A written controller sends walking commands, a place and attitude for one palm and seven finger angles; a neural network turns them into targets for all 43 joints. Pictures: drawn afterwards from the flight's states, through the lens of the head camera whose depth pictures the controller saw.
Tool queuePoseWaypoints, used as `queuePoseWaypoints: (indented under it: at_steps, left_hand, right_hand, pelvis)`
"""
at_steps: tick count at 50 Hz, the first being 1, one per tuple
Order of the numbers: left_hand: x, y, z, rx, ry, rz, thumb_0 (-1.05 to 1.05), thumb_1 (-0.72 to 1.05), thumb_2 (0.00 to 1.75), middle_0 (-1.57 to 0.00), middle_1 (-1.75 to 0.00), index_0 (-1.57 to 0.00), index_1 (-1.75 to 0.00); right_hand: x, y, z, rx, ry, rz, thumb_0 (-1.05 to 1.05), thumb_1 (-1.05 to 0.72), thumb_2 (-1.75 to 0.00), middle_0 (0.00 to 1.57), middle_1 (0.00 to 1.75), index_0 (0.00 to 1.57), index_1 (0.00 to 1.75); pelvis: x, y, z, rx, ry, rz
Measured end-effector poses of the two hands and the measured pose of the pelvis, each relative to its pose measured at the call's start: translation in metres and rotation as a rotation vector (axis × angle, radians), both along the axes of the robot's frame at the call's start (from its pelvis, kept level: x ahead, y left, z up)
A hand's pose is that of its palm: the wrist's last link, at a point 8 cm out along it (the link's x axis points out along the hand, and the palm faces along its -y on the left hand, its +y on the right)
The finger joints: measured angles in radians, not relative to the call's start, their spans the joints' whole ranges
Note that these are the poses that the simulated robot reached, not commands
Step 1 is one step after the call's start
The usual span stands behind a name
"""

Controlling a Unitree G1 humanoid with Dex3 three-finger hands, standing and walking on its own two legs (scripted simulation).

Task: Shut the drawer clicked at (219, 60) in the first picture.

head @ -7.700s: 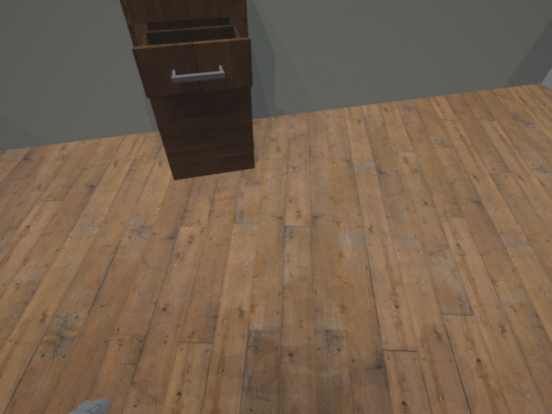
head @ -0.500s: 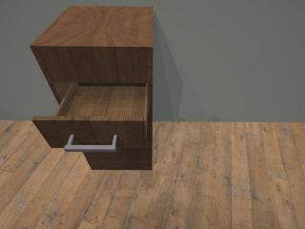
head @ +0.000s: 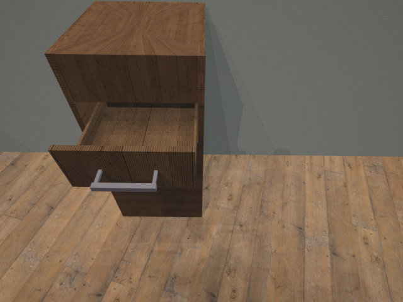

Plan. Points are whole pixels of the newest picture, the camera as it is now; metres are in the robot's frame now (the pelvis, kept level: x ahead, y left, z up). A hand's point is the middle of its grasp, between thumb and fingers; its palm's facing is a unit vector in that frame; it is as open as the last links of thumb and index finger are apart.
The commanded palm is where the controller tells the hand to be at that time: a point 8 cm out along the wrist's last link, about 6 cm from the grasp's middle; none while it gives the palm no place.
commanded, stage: shuffle to correct the standing spot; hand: left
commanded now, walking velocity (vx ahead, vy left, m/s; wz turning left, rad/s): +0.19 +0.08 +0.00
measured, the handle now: (125, 180) +0.44 +0.24 -0.09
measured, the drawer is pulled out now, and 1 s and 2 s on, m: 0.21 0.21 0.21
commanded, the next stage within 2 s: come to a stop and stand still in 0.18 s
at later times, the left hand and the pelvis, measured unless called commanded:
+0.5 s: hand out of the picture +0.06 +0.19 -0.18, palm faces +0.02 -0.98 -0.19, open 7.3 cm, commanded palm none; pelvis +0.06 +0.03 -0.01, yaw -1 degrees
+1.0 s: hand out of the picture +0.07 +0.20 -0.17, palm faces +0.00 -0.97 -0.23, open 7.3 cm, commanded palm none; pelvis +0.03 +0.02 -0.01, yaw -1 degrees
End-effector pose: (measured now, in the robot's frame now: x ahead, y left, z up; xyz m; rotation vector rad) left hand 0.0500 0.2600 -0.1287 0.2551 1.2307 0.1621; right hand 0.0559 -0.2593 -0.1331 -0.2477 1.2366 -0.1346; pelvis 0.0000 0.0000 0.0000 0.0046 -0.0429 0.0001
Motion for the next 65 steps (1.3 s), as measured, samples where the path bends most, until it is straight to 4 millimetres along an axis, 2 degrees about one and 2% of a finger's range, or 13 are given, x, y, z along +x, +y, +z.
queuePoseWaypoints:
  at_steps: [9, 14, 17, 21, 24, 26, 33, 35, 41, 46, 50, 54, 65]
  left_hand:
    - [-0.047, -0.019, -0.020, -0.081, 0.134, 0.071, 0.00, 0.90, 0.89, -0.20, -0.30, -0.20, -0.30]
    - [-0.061, -0.020, -0.030, -0.124, 0.214, 0.103, 0.00, 0.90, 0.89, -0.20, -0.30, -0.20, -0.30]
    - [-0.055, -0.020, -0.028, -0.130, 0.248, 0.083, 0.00, 0.91, 0.89, -0.20, -0.30, -0.20, -0.30]
    - [-0.022, -0.021, -0.023, -0.127, 0.207, 0.072, 0.00, 0.91, 0.89, -0.20, -0.30, -0.20, -0.30]
    - [0.001, -0.019, -0.026, -0.098, 0.158, 0.070, 0.01, 0.92, 0.89, -0.20, -0.30, -0.20, -0.30]
    - [0.011, -0.017, -0.024, -0.082, 0.147, 0.070, 0.02, 0.94, 0.89, -0.20, -0.30, -0.20, -0.30]
    - [0.033, -0.011, -0.018, -0.045, 0.094, 0.049, 0.01, 0.94, 0.89, -0.20, -0.30, -0.20, -0.30]
    - [0.035, -0.011, -0.017, -0.041, 0.077, 0.048, 0.01, 0.94, 0.89, -0.20, -0.30, -0.20, -0.30]
    - [0.030, -0.010, -0.022, -0.044, 0.029, 0.032, 0.00, 0.92, 0.89, -0.20, -0.30, -0.20, -0.30]
    - [0.020, -0.009, -0.016, -0.050, 0.022, 0.024, 0.00, 0.92, 0.89, -0.20, -0.30, -0.20, -0.30]
    - [0.010, -0.011, -0.012, -0.052, 0.036, 0.020, 0.00, 0.92, 0.89, -0.20, -0.30, -0.20, -0.30]
    - [-0.002, -0.015, -0.010, -0.054, 0.067, 0.023, 0.00, 0.91, 0.89, -0.20, -0.30, -0.20, -0.30]
    - [-0.018, -0.031, -0.012, -0.068, 0.137, 0.044, 0.00, 0.91, 0.89, -0.20, -0.30, -0.20, -0.30]
  right_hand:
    - [-0.057, 0.030, -0.013, 0.041, 0.179, -0.066, 0.01, -0.91, -0.90, 0.20, 0.30, 0.20, 0.29]
    - [-0.081, 0.055, -0.013, 0.049, 0.243, -0.117, 0.01, -0.91, -0.90, 0.20, 0.30, 0.20, 0.29]
    - [-0.092, 0.069, -0.013, 0.063, 0.268, -0.156, 0.01, -0.91, -0.90, 0.20, 0.30, 0.20, 0.29]
    - [-0.103, 0.089, -0.012, 0.093, 0.323, -0.176, 0.01, -0.91, -0.90, 0.20, 0.30, 0.20, 0.29]
    - [-0.101, 0.097, -0.018, 0.118, 0.350, -0.190, 0.01, -0.90, -0.90, 0.20, 0.30, 0.20, 0.29]
    - [-0.092, 0.099, -0.021, 0.131, 0.346, -0.198, 0.01, -0.90, -0.90, 0.20, 0.30, 0.20, 0.29]
    - [-0.038, 0.095, -0.028, 0.145, 0.209, -0.186, 0.01, -0.90, -0.90, 0.20, 0.30, 0.20, 0.29]
    - [-0.026, 0.089, -0.029, 0.131, 0.175, -0.166, 0.01, -0.91, -0.90, 0.20, 0.30, 0.20, 0.29]
    - [-0.010, 0.056, -0.024, 0.069, 0.070, -0.136, 0.03, -0.93, -0.90, 0.20, 0.30, 0.20, 0.29]
    - [0.000, 0.046, -0.019, 0.054, -0.002, -0.090, 0.02, -0.92, -0.90, 0.20, 0.30, 0.20, 0.29]
    - [0.001, 0.047, -0.017, 0.071, -0.010, -0.066, 0.01, -0.92, -0.90, 0.20, 0.29, 0.20, 0.29]
    - [-0.005, 0.051, -0.019, 0.095, 0.015, -0.059, 0.01, -0.91, -0.90, 0.20, 0.29, 0.20, 0.29]
    - [-0.049, 0.058, -0.024, 0.128, 0.177, -0.086, 0.01, -0.91, -0.90, 0.20, 0.30, 0.20, 0.29]
  pelvis:
    - [0.013, 0.010, -0.004, -0.019, 0.010, -0.001]
    - [0.028, 0.023, -0.009, -0.016, 0.013, -0.008]
    - [0.038, 0.029, -0.008, -0.010, 0.015, -0.024]
    - [0.049, 0.031, -0.005, -0.009, 0.013, -0.016]
    - [0.057, 0.027, -0.009, 0.007, 0.007, -0.015]
    - [0.061, 0.026, -0.009, 0.001, 0.007, -0.020]
    - [0.057, 0.024, -0.008, 0.000, 0.025, -0.030]
    - [0.053, 0.024, -0.008, 0.003, 0.022, -0.032]
    - [0.039, 0.024, -0.014, 0.002, 0.024, -0.020]
    - [0.034, 0.025, -0.011, 0.002, 0.012, -0.024]
    - [0.031, 0.022, -0.008, 0.006, 0.011, -0.026]
    - [0.030, 0.018, -0.006, 0.009, 0.015, -0.026]
    - [0.035, 0.010, -0.004, 0.009, 0.015, -0.017]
